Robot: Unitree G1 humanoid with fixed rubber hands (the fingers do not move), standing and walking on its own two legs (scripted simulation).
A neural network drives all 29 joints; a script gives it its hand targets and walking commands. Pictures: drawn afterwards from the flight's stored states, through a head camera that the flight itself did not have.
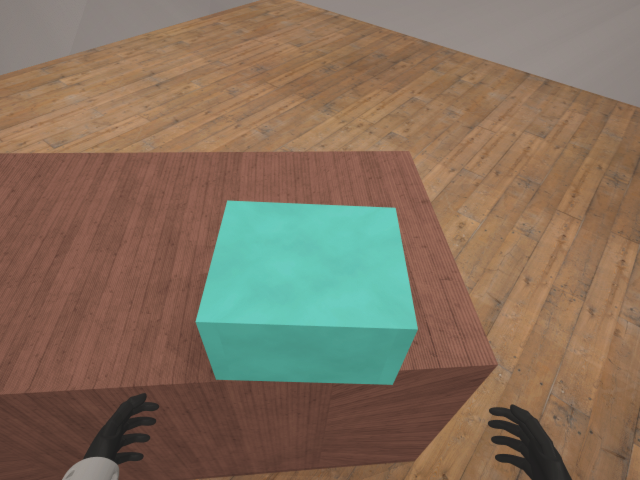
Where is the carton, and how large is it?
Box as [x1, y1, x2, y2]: [196, 201, 417, 384]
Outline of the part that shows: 227,201 196,318 196,324 216,379 392,384 417,330 395,208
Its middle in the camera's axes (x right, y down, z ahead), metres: -0.02 +0.08 +0.64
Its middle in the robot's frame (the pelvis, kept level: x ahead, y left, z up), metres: +0.44 +0.02 -0.05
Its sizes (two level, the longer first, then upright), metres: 0.287 0.236 0.176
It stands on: a pedestal, 0.63 m high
